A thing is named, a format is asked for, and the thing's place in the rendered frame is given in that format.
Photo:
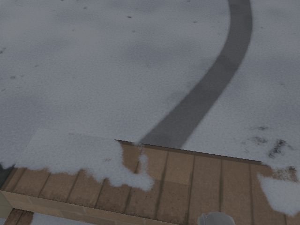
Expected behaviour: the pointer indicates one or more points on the robot right thigh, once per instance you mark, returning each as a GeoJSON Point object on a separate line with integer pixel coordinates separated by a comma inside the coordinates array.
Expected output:
{"type": "Point", "coordinates": [215, 218]}

